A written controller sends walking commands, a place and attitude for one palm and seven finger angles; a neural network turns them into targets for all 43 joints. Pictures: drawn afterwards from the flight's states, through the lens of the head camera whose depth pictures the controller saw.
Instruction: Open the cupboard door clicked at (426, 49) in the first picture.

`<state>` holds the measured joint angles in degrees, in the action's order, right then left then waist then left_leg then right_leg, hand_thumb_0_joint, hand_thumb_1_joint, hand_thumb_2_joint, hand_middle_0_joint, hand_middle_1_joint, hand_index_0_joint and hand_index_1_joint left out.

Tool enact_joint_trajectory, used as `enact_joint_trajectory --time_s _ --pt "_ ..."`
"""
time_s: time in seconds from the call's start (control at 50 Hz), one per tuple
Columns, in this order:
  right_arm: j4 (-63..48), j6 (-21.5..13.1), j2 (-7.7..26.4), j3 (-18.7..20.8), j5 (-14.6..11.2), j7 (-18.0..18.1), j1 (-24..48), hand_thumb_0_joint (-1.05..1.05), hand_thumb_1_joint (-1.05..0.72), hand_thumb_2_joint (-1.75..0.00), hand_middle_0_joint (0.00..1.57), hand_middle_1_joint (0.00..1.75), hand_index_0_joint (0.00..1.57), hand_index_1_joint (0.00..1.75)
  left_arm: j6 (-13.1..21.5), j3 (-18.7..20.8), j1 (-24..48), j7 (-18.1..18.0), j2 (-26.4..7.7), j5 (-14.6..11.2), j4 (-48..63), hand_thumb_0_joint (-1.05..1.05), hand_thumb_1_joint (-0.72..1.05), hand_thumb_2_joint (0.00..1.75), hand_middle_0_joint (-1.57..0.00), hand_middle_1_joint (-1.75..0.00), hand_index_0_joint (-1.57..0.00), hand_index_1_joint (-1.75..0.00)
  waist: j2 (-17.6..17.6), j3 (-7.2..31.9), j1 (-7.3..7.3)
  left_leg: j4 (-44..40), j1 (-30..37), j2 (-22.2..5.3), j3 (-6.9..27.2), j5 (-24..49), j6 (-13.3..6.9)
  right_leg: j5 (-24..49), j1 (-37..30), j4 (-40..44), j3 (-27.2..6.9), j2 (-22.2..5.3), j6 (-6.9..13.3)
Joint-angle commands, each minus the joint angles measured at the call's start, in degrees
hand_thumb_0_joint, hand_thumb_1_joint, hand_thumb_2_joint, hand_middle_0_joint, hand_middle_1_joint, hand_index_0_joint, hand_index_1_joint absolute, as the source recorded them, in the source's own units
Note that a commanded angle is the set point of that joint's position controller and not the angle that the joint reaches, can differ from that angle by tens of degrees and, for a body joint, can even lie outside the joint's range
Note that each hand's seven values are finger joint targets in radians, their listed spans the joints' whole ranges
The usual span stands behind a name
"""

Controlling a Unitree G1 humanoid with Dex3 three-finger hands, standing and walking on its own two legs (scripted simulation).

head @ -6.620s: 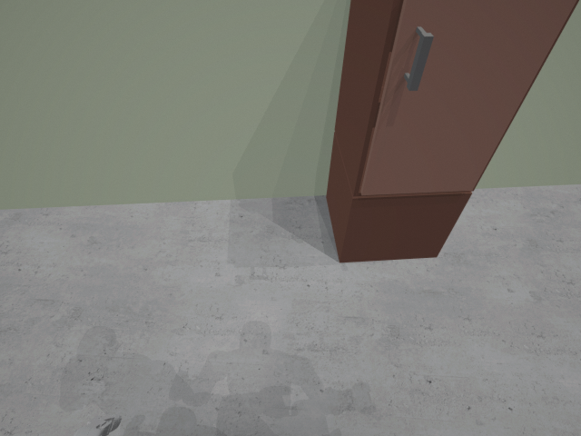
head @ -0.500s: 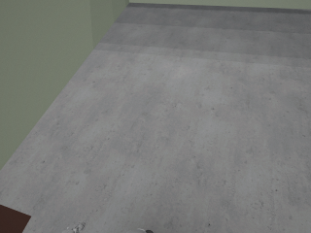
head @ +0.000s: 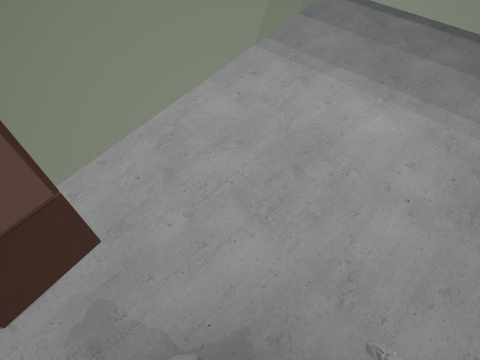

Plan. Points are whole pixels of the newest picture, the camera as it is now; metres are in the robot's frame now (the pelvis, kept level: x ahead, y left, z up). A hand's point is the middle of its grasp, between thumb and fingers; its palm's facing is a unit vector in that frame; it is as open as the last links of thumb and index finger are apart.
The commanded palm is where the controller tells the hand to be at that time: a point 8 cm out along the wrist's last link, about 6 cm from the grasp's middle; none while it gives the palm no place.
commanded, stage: turn to face it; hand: left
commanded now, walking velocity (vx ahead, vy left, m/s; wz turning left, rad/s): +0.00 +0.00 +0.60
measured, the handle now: out of the picture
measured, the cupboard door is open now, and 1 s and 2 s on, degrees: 0 0 0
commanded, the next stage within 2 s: take the last steps up to it in 1.66 s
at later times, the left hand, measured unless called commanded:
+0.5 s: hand out of the picture +0.07 +0.20 -0.12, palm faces +0.26 -0.92 -0.31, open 7.4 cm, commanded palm none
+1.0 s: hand out of the picture -0.15 +0.20 -0.18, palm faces +0.61 -0.75 -0.25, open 7.4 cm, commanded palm none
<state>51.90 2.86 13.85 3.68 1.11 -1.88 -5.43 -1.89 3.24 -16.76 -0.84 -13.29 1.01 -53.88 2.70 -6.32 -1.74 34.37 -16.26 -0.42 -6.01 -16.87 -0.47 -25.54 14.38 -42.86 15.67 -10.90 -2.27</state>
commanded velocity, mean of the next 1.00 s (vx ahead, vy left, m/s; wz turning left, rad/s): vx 0.00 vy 0.00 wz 0.60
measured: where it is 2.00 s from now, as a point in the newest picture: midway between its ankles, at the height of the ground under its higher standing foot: outside the picture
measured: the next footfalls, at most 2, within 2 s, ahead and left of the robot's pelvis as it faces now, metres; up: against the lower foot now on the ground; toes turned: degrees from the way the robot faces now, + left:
right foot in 0.46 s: +0.05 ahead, -0.13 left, +0.00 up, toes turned +13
left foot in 0.92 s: -0.05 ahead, +0.11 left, +0.00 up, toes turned +40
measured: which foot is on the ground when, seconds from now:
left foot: down 0.00-0.46, up 0.48-0.90, down 0.92-1.00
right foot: up 0.00-0.44, down 0.46-0.92, up 0.94-1.00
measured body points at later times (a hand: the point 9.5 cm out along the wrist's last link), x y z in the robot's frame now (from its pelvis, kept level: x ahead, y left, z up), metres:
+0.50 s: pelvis -0.01 -0.03 +0.01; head +0.03 -0.06 +0.45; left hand +0.06 +0.24 -0.10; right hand +0.10 -0.27 -0.15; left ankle +0.00 +0.10 -0.70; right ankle +0.01 -0.14 -0.72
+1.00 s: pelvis -0.04 +0.00 +0.00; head -0.03 +0.05 +0.45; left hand -0.18 +0.23 -0.16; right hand +0.21 -0.15 -0.11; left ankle -0.08 +0.08 -0.72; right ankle +0.00 -0.14 -0.67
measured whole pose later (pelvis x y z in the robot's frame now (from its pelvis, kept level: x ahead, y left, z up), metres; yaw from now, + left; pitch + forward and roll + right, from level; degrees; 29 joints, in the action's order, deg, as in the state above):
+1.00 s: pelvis -0.04 +0.00 +0.00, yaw +36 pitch -1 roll -1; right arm 51.0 1.7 13.9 3.5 1.0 -1.6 -6.4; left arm -4.3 4.1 -14.4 -1.3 -15.9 1.0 -53.9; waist 3.5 -6.2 -1.7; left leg 37.9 -18.7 0.1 -4.6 -18.5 -3.3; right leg -31.9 21.3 -57.8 8.0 -9.0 -4.5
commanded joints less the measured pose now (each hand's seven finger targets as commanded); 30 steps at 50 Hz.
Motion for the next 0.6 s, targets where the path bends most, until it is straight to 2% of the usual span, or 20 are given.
enact_joint_trajectory --time_s 0.0,0.02,0.06,0.08,0.12,0.18,0.28,0.34,0.36,0.38,0.4,0.42,0.44,0.46,0.48,0.5,0.52,0.54,0.56,0.58 --pt "-0.28 -1.61 14.67 3.5 -0.35 1.92 -13.17 0.0 -0.9 -0.9 0.2 0.3 0.2 0.3 0.19 1.63 7.15 -0.58 -6.18 0.02 8.4 0.0 0.9 0.9 -0.2 -0.3 -0.2 -0.3 -13.01 12.77 6.88 -11.52 18.67 -22.62 22.25 44.01 -12.33 -10.28 20.02 -24.44 -12.52 1.68 -2.43" --pt "-1.37 -1.75 13.28 3.2 -0.1 2.36 -9.62 0.0 -0.9 -0.9 0.2 0.3 0.2 0.3 0.05 1.99 7.96 -0.54 -5.9 -0.07 7.67 0.0 0.9 0.9 -0.2 -0.3 -0.2 -0.3 -15.68 9.87 5.96 -12.68 13.89 -19.28 21.74 37.21 -11.11 -6.46 19.92 -25.03 -13.62 1.68 -2.66" --pt "-3.5 -1.79 10.82 2.18 0.07 2.37 -2.82 0.0 -0.9 -0.9 0.2 0.3 0.2 0.3 -0.08 2.33 6.18 0.08 -6.82 -0.04 6.22 0.0 0.9 0.9 -0.2 -0.3 -0.2 -0.3 -13.61 6.62 2.95 -14.57 6.44 -14.38 18.01 25.8 -8.32 0.38 16.67 -24.32 -14.75 2.28 -2.76" --pt "-4.05 -1.91 10.61 2.09 0.11 2.29 -1.7 0.0 -0.9 -0.9 0.2 0.3 0.2 0.3 -0.17 2.39 4.92 0.26 -6.52 0.03 5.65 0.0 0.9 0.9 -0.2 -0.3 -0.2 -0.3 -12.27 6.33 2.19 -15.37 5.2 -12.92 17.28 22.91 -7.67 2.03 15.71 -23.69 -14.46 3.0 -2.89" --pt "-4.22 -2.03 10.65 2.2 0.02 2.16 -2.1 0.0 -0.9 -0.9 0.2 0.3 0.2 0.3 -0.31 2.4 4.41 0.25 -6.37 0.09 5.44 0.0 0.9 0.9 -0.2 -0.3 -0.2 -0.3 -10.42 6.88 2.11 -16.54 4.6 -11.74 17.67 18.4 -7.46 3.92 14.7 -21.37 -14.68 3.94 -3.11" --pt "-3.97 -1.9 10.84 2.52 0.08 2.01 -3.96 0.0 -0.9 -0.9 0.2 0.3 0.2 0.3 -0.27 2.32 6.48 0.01 -6.25 0.12 6.49 0.0 0.9 0.9 -0.2 -0.3 -0.2 -0.3 -9.81 6.78 2.92 -17.35 4.71 -11.85 21.13 14.15 -8.33 3.74 14.61 -17.38 -15.14 4.76 -3.44" --pt "-3.57 -1.58 11.09 3.24 0.43 1.9 -6.59 0.0 -0.9 -0.9 0.2 0.3 0.2 0.3 0.23 1.91 10.16 -0.31 -5.27 -0.18 9.02 0.0 0.9 0.9 -0.2 -0.3 -0.2 -0.3 -10.74 8.36 4.26 -15.02 6.91 -11.85 26.74 17.25 -9.79 0.54 12.72 -7.8 -15.58 6.97 -3.11" --pt "-4.04 -1.35 11.26 3.53 0.49 1.87 -5.91 0.0 -0.9 -0.9 0.2 0.3 0.2 0.3 0.78 1.59 8.71 -0.47 -4.75 -0.64 9.45 0.0 0.9 0.9 -0.2 -0.3 -0.2 -0.3 -12.6 10.23 3.48 -11.68 5.36 -10.14 28.24 24.74 -9.06 0.97 5.98 1.94 -14.8 9.41 -2.43" --pt "-4.13 -1.3 11.22 3.61 0.36 1.81 -5.58 0.0 -0.9 -0.9 0.2 0.3 0.2 0.3 1.02 1.57 7.6 -0.53 -5.29 -0.77 9.2 0.0 0.9 0.9 -0.2 -0.3 -0.2 -0.3 -12.09 10.62 2.84 -10.41 4.15 -9.33 28.77 26.6 -8.44 3.16 2.9 5.95 -14.62 10.18 -2.23" --pt "-4.41 -1.26 10.94 3.59 0.15 1.77 -4.87 0.0 -0.9 -0.9 0.2 0.3 0.2 0.3 1.35 1.72 5.15 -0.66 -5.46 -0.96 8.78 0.0 0.9 0.9 -0.2 -0.3 -0.2 -0.3 -11.56 12.09 1.52 -8.46 2.16 -8.16 28.55 25.53 -7.17 7.6 -2.06 12.52 -14.43 10.21 -2.04" --pt "-4.75 -1.23 9.6 3.45 -0.24 1.64 -4.34 0.0 -0.9 -0.9 0.2 0.3 0.2 0.3 1.81 2.14 2.46 -0.89 -6.82 -0.85 8.21 0.0 0.9 0.9 -0.2 -0.3 -0.2 -0.3 -8.83 13.33 0.08 -5.3 -2.52 -5.67 26.96 19.78 -4.55 13.28 -9.63 21.07 -15.56 8.17 -1.56" --pt "-5.36 -1.27 5.81 2.97 -0.84 1.27 -5.79 0.0 -0.9 -0.9 0.2 0.3 0.2 0.3 2.42 3.03 0.97 -1.28 -11.44 -0.04 8.03 0.0 0.9 0.9 -0.2 -0.3 -0.2 -0.3 4.01 14.47 -0.62 4.14 -13.87 0.27 19.66 3.53 -0.08 12.36 -19.76 27.51 -26.42 -4.07 1.82" --pt "-6.75 -1.26 4.34 2.69 -0.45 1.38 -5.42 0.0 -0.9 -0.9 0.2 0.3 0.2 0.3 2.28 3.4 1.65 -1.46 -15.28 0.45 8.56 0.0 0.9 0.9 -0.2 -0.3 -0.2 -0.3 15.06 12.19 -0.78 17.24 -21.03 6.19 10.09 -16.49 3.5 19.35 -17.01 28.3 -38.3 -17.49 8.27" --pt "-6.35 -0.78 7.42 3.41 0.02 1.38 -4.73 0.0 -0.9 -0.9 0.2 0.3 0.2 0.3 1.89 2.99 3.49 -1.67 -14.22 0.09 9.2 0.0 0.9 0.9 -0.2 -0.3 -0.2 -0.3 8.51 10.42 -0.13 26.79 -18.25 2.65 12.32 -15.97 2.95 20.73 -9.19 27.59 -34.4 -18.7 10.97" --pt "-4.94 -0.13 7.32 3.5 0.31 1.11 -5.5 0.0 -0.9 -0.9 0.2 0.3 0.2 0.3 2.31 2.74 7.25 -1.86 -10.88 0.01 9.52 0.0 0.9 0.9 -0.2 -0.3 -0.2 -0.3 10.48 7.6 1.68 30.67 -18.15 0.73 13.17 -12.91 2.76 17.89 -5.24 28.15 -29.66 -14.69 10.0" --pt "-3.53 0.32 6.71 3.59 0.38 0.84 -6.28 0.0 -0.9 -0.9 0.2 0.3 0.2 0.3 2.17 2.18 9.76 -1.61 -9.56 -0.12 10.05 0.0 0.9 0.9 -0.2 -0.3 -0.2 -0.3 8.4 5.47 2.92 34.45 -17.98 0.53 11.25 -9.39 3.32 17.94 -3.93 27.46 -26.31 -11.19 9.11" --pt "-2.65 0.59 6.36 3.45 0.45 0.47 -6.92 0.0 -0.9 -0.9 0.2 0.3 0.2 0.3 2.21 1.42 10.83 -1.31 -8.14 -0.21 10.17 0.0 0.9 0.9 -0.2 -0.3 -0.2 -0.3 5.74 3.42 3.74 36.7 -18.16 -0.11 9.99 -5.98 3.91 20.7 -3.05 26.15 -21.28 -8.41 8.04" --pt "-2.07 0.64 5.63 3.16 0.41 0.25 -7.85 0.0 -0.9 -0.9 0.2 0.3 0.2 0.3 2.49 1.18 10.5 -1.2 -7.22 -0.17 9.94 0.0 0.9 0.9 -0.2 -0.3 -0.2 -0.3 6.43 3.37 3.94 37.15 -18.53 -0.3 8.85 -4.21 4.38 24.04 -3.95 25.26 -17.99 -7.17 7.5" --pt "-1.96 0.58 5.14 3.05 0.23 0.09 -8.01 0.0 -0.9 -0.9 0.2 0.3 0.2 0.3 2.59 1.25 9.54 -1.32 -7.05 -0.03 9.41 0.0 0.9 0.9 -0.2 -0.3 -0.2 -0.3 5.27 3.8 3.8 36.14 -18.36 -0.6 8.07 -3.61 4.71 26.93 -5.32 24.55 -16.31 -7.09 7.39" --pt "-1.87 0.74 4.7 2.78 0.22 0.05 -7.62 0.0 -0.9 -0.9 0.2 0.3 0.2 0.3 2.71 1.22 7.98 -1.29 -7.48 -0.03 9.09 0.0 0.9 0.9 -0.2 -0.3 -0.2 -0.3 6.07 3.79 3.22 35.44 -18.33 -0.92 7.36 -3.0 5.12 28.47 -6.47 24.31 -14.66 -6.91 7.19"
